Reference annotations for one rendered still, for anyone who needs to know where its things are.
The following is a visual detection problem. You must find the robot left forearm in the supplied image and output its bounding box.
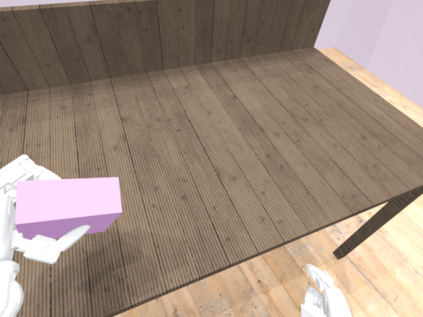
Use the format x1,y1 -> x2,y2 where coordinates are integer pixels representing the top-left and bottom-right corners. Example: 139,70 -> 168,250
0,260 -> 24,317

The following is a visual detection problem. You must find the right robot hand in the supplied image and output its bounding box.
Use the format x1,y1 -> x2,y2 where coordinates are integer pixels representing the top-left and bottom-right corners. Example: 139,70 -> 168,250
301,264 -> 352,317

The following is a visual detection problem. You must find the sponge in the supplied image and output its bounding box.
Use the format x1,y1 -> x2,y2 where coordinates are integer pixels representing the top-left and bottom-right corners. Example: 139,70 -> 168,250
15,177 -> 122,240

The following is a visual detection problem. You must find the table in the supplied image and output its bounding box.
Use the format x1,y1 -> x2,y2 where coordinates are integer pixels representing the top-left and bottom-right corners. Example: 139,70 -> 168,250
0,0 -> 423,317

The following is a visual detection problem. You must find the left robot hand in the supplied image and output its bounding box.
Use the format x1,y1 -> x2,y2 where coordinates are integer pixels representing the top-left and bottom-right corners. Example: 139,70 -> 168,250
0,155 -> 90,265

